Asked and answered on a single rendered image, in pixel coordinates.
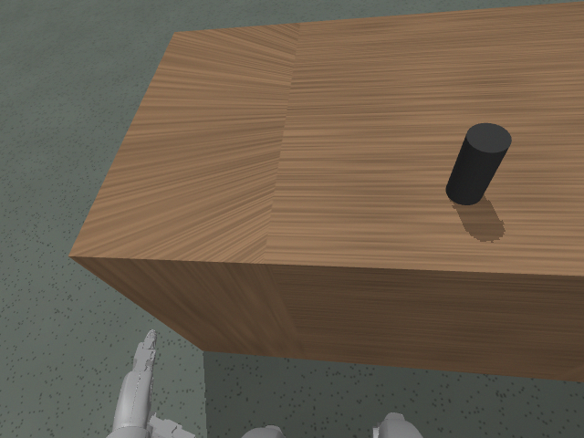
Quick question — can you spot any can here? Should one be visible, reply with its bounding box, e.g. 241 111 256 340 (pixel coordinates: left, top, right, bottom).
446 123 512 205

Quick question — can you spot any left robot hand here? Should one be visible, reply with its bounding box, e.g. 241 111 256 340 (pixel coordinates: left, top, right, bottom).
112 329 195 438

